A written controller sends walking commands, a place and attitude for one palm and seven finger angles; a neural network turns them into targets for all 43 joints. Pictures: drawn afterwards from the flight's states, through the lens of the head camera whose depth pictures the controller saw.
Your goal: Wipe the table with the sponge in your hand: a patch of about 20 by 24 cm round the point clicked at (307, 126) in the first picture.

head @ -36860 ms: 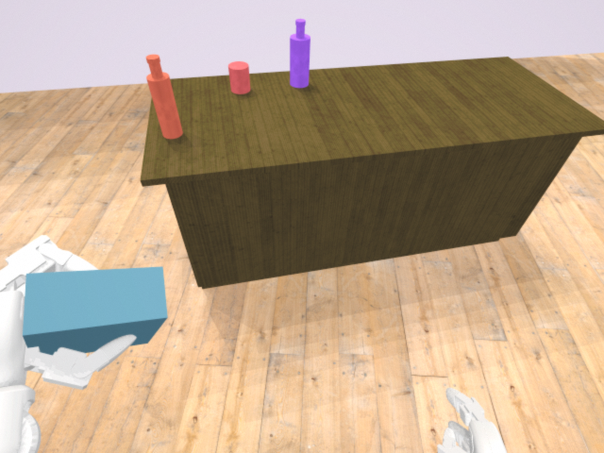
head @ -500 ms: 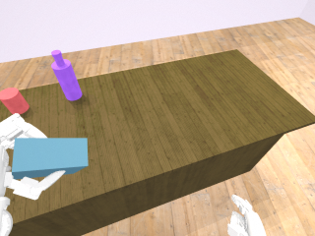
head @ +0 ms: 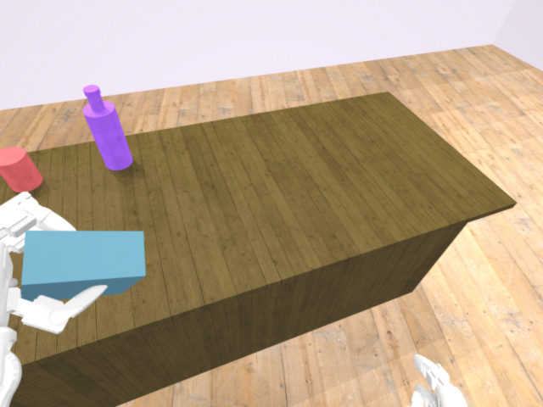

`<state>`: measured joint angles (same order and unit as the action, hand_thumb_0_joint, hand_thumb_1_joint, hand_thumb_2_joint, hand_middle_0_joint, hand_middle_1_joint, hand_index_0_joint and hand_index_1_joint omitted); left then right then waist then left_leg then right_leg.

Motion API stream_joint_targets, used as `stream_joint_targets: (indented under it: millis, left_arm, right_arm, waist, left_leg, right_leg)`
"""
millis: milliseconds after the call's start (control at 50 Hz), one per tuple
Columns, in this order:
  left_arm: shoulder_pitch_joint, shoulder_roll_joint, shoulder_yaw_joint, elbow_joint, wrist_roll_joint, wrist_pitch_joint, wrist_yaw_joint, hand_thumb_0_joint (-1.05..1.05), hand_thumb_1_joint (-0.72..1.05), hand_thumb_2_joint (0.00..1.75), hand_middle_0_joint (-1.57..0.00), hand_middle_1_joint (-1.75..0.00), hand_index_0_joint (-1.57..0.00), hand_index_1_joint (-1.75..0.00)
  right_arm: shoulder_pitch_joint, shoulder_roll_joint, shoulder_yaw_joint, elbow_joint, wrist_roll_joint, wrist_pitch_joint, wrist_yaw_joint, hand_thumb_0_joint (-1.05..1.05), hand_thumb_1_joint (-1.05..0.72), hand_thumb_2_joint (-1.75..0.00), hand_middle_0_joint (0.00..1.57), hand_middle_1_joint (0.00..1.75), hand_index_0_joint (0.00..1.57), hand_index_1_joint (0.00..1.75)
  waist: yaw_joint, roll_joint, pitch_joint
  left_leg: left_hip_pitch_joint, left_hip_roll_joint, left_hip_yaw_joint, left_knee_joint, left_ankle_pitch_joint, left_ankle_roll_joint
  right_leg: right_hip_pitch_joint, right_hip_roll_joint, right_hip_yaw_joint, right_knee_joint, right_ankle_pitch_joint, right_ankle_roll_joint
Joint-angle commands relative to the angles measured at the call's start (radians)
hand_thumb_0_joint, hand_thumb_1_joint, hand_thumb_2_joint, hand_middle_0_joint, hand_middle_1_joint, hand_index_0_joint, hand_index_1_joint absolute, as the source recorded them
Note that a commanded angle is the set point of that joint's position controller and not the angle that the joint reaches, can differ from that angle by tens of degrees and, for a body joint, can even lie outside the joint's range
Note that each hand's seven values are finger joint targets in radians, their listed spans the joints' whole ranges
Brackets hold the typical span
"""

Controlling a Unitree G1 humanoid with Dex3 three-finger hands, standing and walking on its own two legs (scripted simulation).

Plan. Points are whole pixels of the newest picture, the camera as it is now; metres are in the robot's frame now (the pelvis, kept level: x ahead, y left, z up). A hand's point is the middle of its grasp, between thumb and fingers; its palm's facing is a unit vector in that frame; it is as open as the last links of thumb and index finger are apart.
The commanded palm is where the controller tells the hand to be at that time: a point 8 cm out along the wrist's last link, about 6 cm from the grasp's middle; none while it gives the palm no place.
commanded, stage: come to a stop and stand still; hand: left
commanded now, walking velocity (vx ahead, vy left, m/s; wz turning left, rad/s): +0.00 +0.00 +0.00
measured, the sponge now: (98, 266) +0.24 +0.23 +0.13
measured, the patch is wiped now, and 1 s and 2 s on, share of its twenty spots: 0.90 0.90 0.90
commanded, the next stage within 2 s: look again from close up in 0.58 s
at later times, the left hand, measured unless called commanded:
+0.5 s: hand (50, 249) +0.23 +0.27 +0.16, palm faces +0.40 -0.85 -0.34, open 9.4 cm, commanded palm +0.18 +0.30 +0.18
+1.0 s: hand (74, 249) +0.24 +0.25 +0.16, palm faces +0.38 -0.85 -0.37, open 9.4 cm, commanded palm +0.18 +0.28 +0.18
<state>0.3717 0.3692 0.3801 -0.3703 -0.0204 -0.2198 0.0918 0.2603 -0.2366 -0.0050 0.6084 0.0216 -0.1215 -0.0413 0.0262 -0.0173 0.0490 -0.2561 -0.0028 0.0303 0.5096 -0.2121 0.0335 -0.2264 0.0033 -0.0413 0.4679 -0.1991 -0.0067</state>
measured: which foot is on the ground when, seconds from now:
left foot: down 0.00-1.00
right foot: down 0.00-1.00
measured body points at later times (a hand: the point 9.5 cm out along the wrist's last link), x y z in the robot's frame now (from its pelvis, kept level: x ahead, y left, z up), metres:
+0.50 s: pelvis +0.01 +0.02 +0.00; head +0.02 +0.05 +0.45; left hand +0.21 +0.32 +0.18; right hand +0.20 -0.19 -0.06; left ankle +0.04 +0.10 -0.74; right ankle +0.04 -0.12 -0.74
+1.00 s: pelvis +0.02 +0.01 +0.01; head +0.03 +0.02 +0.46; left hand +0.21 +0.29 +0.18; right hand +0.20 -0.22 -0.07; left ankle +0.04 +0.10 -0.74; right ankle +0.04 -0.12 -0.74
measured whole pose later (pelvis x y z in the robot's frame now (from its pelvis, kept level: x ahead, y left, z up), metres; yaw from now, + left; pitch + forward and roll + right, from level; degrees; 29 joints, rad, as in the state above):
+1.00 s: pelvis +0.02 +0.01 +0.01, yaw +0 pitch -2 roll -1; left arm 0.41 0.35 0.33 -0.41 -0.02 -0.20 0.10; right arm 0.21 -0.21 0.02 0.60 0.01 -0.11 -0.03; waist 0.02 -0.01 0.04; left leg -0.21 -0.01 0.04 0.45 -0.21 0.04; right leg -0.17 0.00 -0.03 0.39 -0.19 0.00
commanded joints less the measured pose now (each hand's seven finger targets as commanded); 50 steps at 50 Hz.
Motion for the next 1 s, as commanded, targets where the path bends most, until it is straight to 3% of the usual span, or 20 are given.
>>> stream_joint_targets:
  millis: [0, 100, 120, 160, 220, 260, 320, 400, 420, 540, 640, 720, 800, 860, 920, 980]
  left_arm:
    - [-0.137, 0.129, 0.03, -0.213, 0.0, -0.078, 0.012, 0.0, 0.1, 1.3, -1.2, -1.6, -1.2, -1.6]
    - [-0.118, 0.135, 0.042, -0.179, 0.007, -0.076, 0.012, 0.0, 0.1, 1.3, -1.2, -1.6, -1.2, -1.6]
    - [-0.127, 0.164, 0.065, -0.204, 0.008, -0.079, 0.013, 0.0, 0.1, 1.3, -1.2, -1.6, -1.2, -1.6]
    - [-0.113, 0.153, 0.065, -0.209, 0.005, -0.083, 0.011, 0.0, 0.1, 1.3, -1.2, -1.6, -1.2, -1.6]
    - [-0.104, 0.179, 0.088, -0.256, -0.002, -0.081, 0.008, 0.0, 0.1, 1.3, -1.2, -1.6, -1.2, -1.6]
    - [-0.104, 0.145, 0.059, -0.264, -0.009, -0.078, 0.006, 0.0, 0.1, 1.3, -1.2, -1.6, -1.2, -1.6]
    - [-0.097, 0.153, 0.067, -0.255, -0.01, -0.068, 0.006, 0.0, 0.1, 1.3, -1.2, -1.6, -1.2, -1.6]
    - [-0.121, 0.125, 0.037, -0.244, -0.008, -0.06, 0.007, 0.0, 0.1, 1.3, -1.2, -1.6, -1.2, -1.6]
    - [-0.131, 0.141, 0.049, -0.267, -0.006, -0.06, 0.008, 0.0, 0.1, 1.3, -1.2, -1.6, -1.2, -1.6]
    - [-0.122, 0.131, 0.042, -0.274, -0.006, -0.059, 0.013, 0.0, 0.1, 1.3, -1.2, -1.6, -1.2, -1.6]
    - [-0.079, 0.131, 0.05, -0.256, -0.01, -0.056, 0.017, 0.0, 0.1, 1.3, -1.2, -1.6, -1.2, -1.6]
    - [-0.079, 0.15, 0.065, -0.278, -0.01, -0.055, 0.019, 0.0, 0.1, 1.3, -1.2, -1.6, -1.2, -1.6]
    - [-0.066, 0.135, 0.054, -0.252, -0.014, -0.051, 0.022, 0.0, 0.1, 1.3, -1.2, -1.6, -1.2, -1.6]
    - [-0.074, 0.138, 0.055, -0.265, -0.014, -0.051, 0.024, 0.0, 0.1, 1.3, -1.2, -1.6, -1.2, -1.6]
    - [-0.057, 0.158, 0.073, -0.278, -0.016, -0.048, 0.026, 0.0, 0.1, 1.3, -1.2, -1.6, -1.2, -1.6]
    - [-0.041, 0.141, 0.063, -0.253, -0.02, -0.043, 0.027, 0.0, 0.1, 1.3, -1.2, -1.6, -1.2, -1.6]
  right_arm:
    - [-0.134, -0.103, -0.028, -0.172, -0.01, -0.081, -0.002, 0.0, -0.9, -0.9, 0.2, 0.3, 0.2, 0.3]
    - [-0.141, -0.103, -0.02, -0.174, -0.013, -0.074, 0.002, 0.0, -0.9, -0.9, 0.2, 0.3, 0.2, 0.3]
    - [-0.146, -0.105, -0.021, -0.172, -0.013, -0.073, 0.002, 0.0, -0.9, -0.9, 0.2, 0.3, 0.2, 0.3]
    - [-0.149, -0.094, -0.014, -0.182, -0.016, -0.069, 0.002, 0.0, -0.9, -0.9, 0.2, 0.3, 0.2, 0.3]
    - [-0.152, -0.094, -0.014, -0.185, -0.017, -0.071, 0.004, 0.0, -0.9, -0.9, 0.2, 0.3, 0.2, 0.3]
    - [-0.151, -0.088, -0.009, -0.185, -0.018, -0.071, 0.005, 0.0, -0.9, -0.9, 0.2, 0.3, 0.2, 0.3]
    - [-0.152, -0.089, -0.009, -0.179, -0.019, -0.068, 0.006, 0.0, -0.9, -0.9, 0.2, 0.3, 0.2, 0.3]
    - [-0.152, -0.089, -0.01, -0.176, -0.019, -0.06, 0.006, 0.0, -0.9, -0.9, 0.2, 0.3, 0.2, 0.3]
    - [-0.158, -0.092, -0.012, -0.174, -0.017, -0.06, 0.005, 0.0, -0.9, -0.9, 0.2, 0.3, 0.2, 0.3]
    - [-0.168, -0.086, -0.009, -0.183, -0.018, -0.051, 0.004, 0.0, -0.9, -0.9, 0.2, 0.3, 0.2, 0.3]
    - [-0.167, -0.088, -0.012, -0.187, -0.017, -0.047, 0.004, 0.0, -0.9, -0.9, 0.2, 0.3, 0.2, 0.3]
    - [-0.169, -0.095, -0.017, -0.181, -0.017, -0.047, 0.001, 0.0, -0.9, -0.9, 0.2, 0.3, 0.2, 0.3]
    - [-0.166, -0.092, -0.016, -0.181, -0.017, -0.047, -0.002, 0.0, -0.9, -0.9, 0.2, 0.3, 0.2, 0.3]
    - [-0.17, -0.094, -0.019, -0.176, -0.015, -0.047, -0.004, 0.0, -0.9, -0.9, 0.2, 0.3, 0.2, 0.3]
    - [-0.172, -0.095, -0.021, -0.175, -0.015, -0.049, -0.007, 0.0, -0.9, -0.9, 0.2, 0.3, 0.2, 0.3]
    - [-0.168, -0.093, -0.019, -0.173, -0.016, -0.046, -0.007, 0.0, -0.9, -0.9, 0.2, 0.3, 0.2, 0.3]
  waist:
    - [-0.004, 0.045, -0.089]
    - [-0.002, 0.072, -0.07]
    - [-0.004, 0.108, -0.075]
    - [0.003, 0.114, -0.098]
    - [0.001, 0.094, -0.137]
    - [0.001, 0.094, -0.147]
    - [0.001, 0.092, -0.154]
    - [0.001, 0.089, -0.14]
    - [-0.002, 0.119, -0.144]
    - [0.004, 0.119, -0.127]
    - [0.003, 0.071, -0.133]
    - [-0.002, 0.093, -0.141]
    - [0.001, 0.047, -0.134]
    - [-0.001, 0.075, -0.131]
    - [-0.001, 0.065, -0.142]
    - [0.001, 0.046, -0.138]
  left_leg:
    - [0.016, 0.056, -0.087, -0.124, -0.203, 0.011]
    - [-0.016, 0.078, -0.112, -0.187, -0.189, 0.008]
    - [-0.009, 0.086, -0.123, -0.212, -0.169, 0.003]
    - [-0.019, 0.095, -0.13, -0.219, -0.123, 0.007]
    - [0.026, 0.083, -0.1, -0.179, 0.011, -0.001]
    - [0.056, 0.084, -0.094, -0.165, 0.078, -0.009]
    - [0.079, 0.085, -0.089, -0.161, 0.117, -0.014]
    - [0.077, 0.09, -0.096, -0.176, 0.084, -0.021]
    - [0.088, 0.091, -0.1, -0.185, 0.1, -0.027]
    - [0.065, 0.101, -0.126, -0.227, 0.044, -0.042]
    - [0.059, 0.085, -0.102, -0.195, 0.027, -0.029]
    - [0.071, 0.079, -0.101, -0.183, 0.05, -0.026]
    - [0.064, 0.072, -0.093, -0.161, 0.029, -0.014]
    - [0.073, 0.074, -0.094, -0.163, 0.025, -0.013]
    - [0.083, 0.071, -0.095, -0.152, 0.075, -0.01]
    - [0.078, 0.069, -0.093, -0.139, 0.077, -0.008]
  right_leg:
    - [-0.033, -0.089, 0.127, -0.179, -0.213, -0.031]
    - [-0.002, -0.052, 0.082, -0.14, -0.123, -0.02]
    - [0.011, -0.042, 0.065, -0.117, -0.09, -0.018]
    - [0.06, -0.037, 0.054, -0.096, -0.018, -0.015]
    - [0.091, -0.047, 0.053, -0.093, 0.084, -0.017]
    - [0.086, -0.051, 0.052, -0.09, 0.119, -0.016]
    - [0.085, -0.051, 0.051, -0.091, 0.142, -0.014]
    - [0.077, -0.047, 0.05, -0.094, 0.112, -0.014]
    - [0.079, -0.042, 0.045, -0.081, 0.117, -0.013]
    - [0.092, -0.034, 0.036, -0.077, 0.073, -0.012]
    - [0.104, -0.052, 0.055, -0.113, 0.085, -0.017]
    - [0.097, -0.056, 0.064, -0.11, 0.097, -0.02]
    - [0.087, -0.068, 0.08, -0.135, 0.085, -0.022]
    - [0.075, -0.069, 0.084, -0.133, 0.07, -0.024]
    - [0.085, -0.071, 0.086, -0.129, 0.11, -0.023]
    - [0.082, -0.078, 0.096, -0.142, 0.11, -0.024]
